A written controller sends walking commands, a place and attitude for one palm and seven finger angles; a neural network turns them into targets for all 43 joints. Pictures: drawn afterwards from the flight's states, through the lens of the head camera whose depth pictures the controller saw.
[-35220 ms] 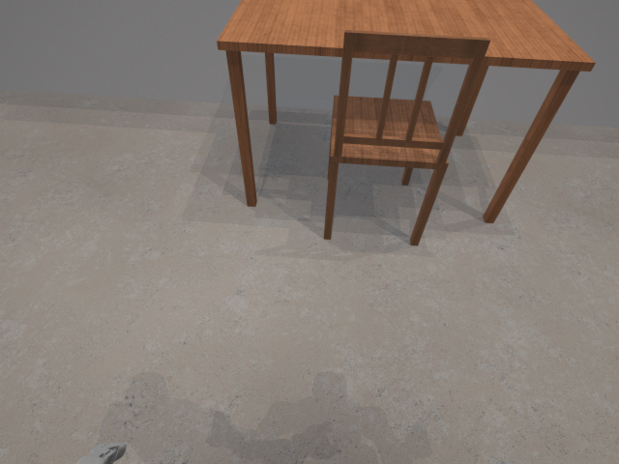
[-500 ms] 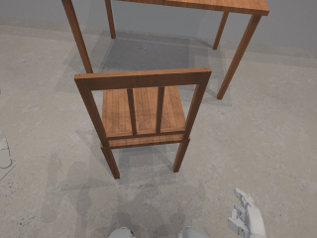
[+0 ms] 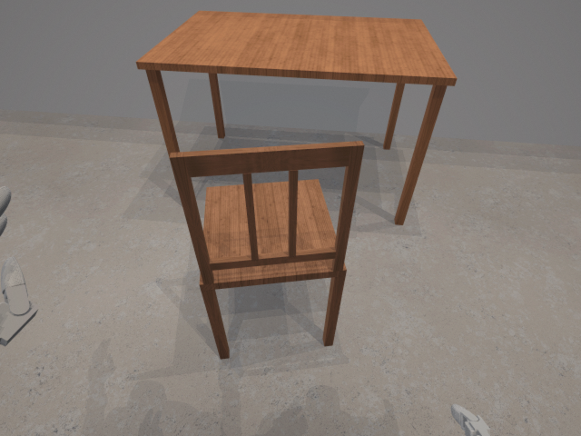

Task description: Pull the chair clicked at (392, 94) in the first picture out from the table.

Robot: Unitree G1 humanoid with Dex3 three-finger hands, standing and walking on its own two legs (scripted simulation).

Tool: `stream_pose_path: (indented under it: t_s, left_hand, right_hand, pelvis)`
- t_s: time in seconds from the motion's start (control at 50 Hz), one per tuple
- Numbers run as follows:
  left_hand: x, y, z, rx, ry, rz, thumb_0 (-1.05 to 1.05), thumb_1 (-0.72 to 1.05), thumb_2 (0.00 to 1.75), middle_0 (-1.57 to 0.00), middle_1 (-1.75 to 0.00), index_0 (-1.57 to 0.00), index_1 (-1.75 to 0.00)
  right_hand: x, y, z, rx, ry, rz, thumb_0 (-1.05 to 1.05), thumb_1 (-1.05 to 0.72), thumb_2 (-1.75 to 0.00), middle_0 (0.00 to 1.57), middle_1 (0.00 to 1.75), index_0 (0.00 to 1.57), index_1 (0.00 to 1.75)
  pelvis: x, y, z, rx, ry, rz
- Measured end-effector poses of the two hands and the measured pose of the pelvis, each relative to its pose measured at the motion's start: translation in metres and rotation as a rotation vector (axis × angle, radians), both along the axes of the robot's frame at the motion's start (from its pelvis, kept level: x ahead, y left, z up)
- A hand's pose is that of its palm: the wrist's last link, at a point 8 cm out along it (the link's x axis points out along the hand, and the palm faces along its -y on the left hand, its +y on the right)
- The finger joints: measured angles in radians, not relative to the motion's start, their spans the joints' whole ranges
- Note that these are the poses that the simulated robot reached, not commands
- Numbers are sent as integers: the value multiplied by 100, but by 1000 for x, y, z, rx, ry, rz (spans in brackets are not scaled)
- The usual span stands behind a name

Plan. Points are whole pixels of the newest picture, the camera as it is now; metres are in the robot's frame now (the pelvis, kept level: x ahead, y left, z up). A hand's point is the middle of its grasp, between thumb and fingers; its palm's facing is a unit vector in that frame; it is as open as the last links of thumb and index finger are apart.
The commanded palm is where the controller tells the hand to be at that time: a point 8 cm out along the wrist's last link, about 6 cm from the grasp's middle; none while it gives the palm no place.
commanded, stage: stop stepping back and stand still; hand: left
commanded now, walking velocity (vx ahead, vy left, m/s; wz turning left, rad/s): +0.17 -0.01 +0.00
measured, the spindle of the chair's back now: (251, 218) +0.61 +0.13 -0.09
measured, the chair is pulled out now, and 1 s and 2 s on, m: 0.57 0.57 0.57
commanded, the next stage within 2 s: let the arm hang, fingers relaxed in 0.30 s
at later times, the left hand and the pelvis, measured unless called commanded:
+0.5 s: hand (68, 360) +0.20 +0.29 +0.05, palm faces +0.27 -0.84 -0.48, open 7.4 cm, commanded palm none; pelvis -0.02 +0.02 +0.00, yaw +1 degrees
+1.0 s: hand out of the picture -0.01 +0.22 -0.15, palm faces -0.03 -0.96 -0.27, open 7.2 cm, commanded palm none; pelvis -0.01 +0.03 +0.01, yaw -1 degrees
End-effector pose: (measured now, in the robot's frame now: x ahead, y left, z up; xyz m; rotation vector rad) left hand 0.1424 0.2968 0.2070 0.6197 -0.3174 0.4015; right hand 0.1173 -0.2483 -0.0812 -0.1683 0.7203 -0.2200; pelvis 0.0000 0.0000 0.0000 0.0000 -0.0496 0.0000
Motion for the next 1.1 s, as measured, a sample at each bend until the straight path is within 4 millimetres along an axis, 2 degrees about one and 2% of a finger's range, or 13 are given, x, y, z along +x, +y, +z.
stream_pose_path:
  t_s: [0.08, 0.2, 0.34, 0.42, 0.46, 0.5, 0.54, 0.6, 0.66, 0.7, 0.84, 0.98, 1.1]
  left_hand:
    - [-7, 11, -11, -73, 20, 34, 1, 89, 90, -21, -30, -21, -31]
    - [-12, 19, -39, -169, 112, 31, 1, 89, 90, -21, -30, -21, -31]
    - [-14, 15, -10, -60, 63, -15, 1, 89, 90, -22, -30, -21, -31]
    - [-2, 21, -17, -41, 101, -1, 1, 89, 90, -21, -30, -21, -31]
    - [13, 29, -61, -106, 259, 24, 0, 90, 90, -21, -30, -20, -31]
    - [21, 31, -125, -240, 478, 65, 0, 90, 90, -20, -30, -20, -30]
    - [15, 20, -195, -379, 718, 97, 0, 91, 90, -20, -30, -19, -30]
    - [-17, -19, -282, -545, 1066, 94, 0, 91, 90, -20, -30, -19, -30]
    - [-66, -66, -332, -672, 1342, 55, 1, 91, 90, -20, -30, -19, -30]
    - [-79, -68, -338, -754, 1333, 121, -4, 99, 90, -21, -30, -20, -30]
    - [-119, -42, -337, -659, 1507, 198, -5, 100, 90, -21, -30, -20, -30]
    - [-148, -26, -325, -599, 1601, 296, -2, 94, 90, -20, -30, -20, -30]
    - [-152, -35, -323, -603, 1614, 306, 0, 92, 90, -20, -30, -20, -30]
  right_hand:
    - [-4, 10, -7, 20, 37, 24, 1, -91, -90, 20, 30, 20, 30]
    - [-11, 29, 6, -4, 21, 24, 2, -91, -90, 20, 30, 20, 30]
    - [-4, 48, 10, 47, 8, 74, 1, -91, -90, 20, 30, 20, 30]
    - [4, 47, 2, 53, 22, 97, 1, -91, -90, 20, 30, 21, 30]
    - [4, 43, -11, 64, 68, 112, 1, -91, -90, 20, 30, 21, 30]
    - [-2, 39, -25, 65, 133, 109, 1, -91, -90, 20, 30, 21, 30]
    - [-12, 36, -35, 59, 197, 96, 1, -91, -90, 20, 30, 21, 30]
    - [-34, 33, -38, 40, 294, 65, 1, -91, -90, 20, 30, 20, 30]
    - [-61, 31, -34, 15, 398, 34, 1, -91, -90, 20, 30, 20, 30]
    - [-79, 31, -31, 2, 472, 26, 1, -91, -90, 20, 30, 20, 30]
    - [-121, 37, -38, 37, 616, -22, 1, -91, -90, 19, 30, 20, 30]
    - [-138, 55, -52, 122, 663, -31, 1, -91, -90, 19, 30, 20, 30]
    - [-143, 60, -58, 153, 684, -32, 1, -92, -90, 20, 30, 20, 30]
  pelvis:
    - [-13, 6, 1, -21, -5, 6]
    - [-25, 18, 4, -23, -7, -15]
    - [-21, 16, 8, -27, 31, -10]
    - [-21, 16, 6, -36, 43, -16]
    - [-21, 20, 1, -38, 63, 1]
    - [-20, 23, -3, -34, 71, 13]
    - [-18, 26, -6, -26, 70, 13]
    - [-15, 26, -5, -16, 59, 5]
    - [-14, 26, 0, -14, 51, -4]
    - [-15, 24, 3, -19, 52, 2]
    - [-16, 25, 11, -22, 46, -8]
    - [-13, 27, 14, -12, 38, -19]
    - [-9, 25, 14, -6, 31, -25]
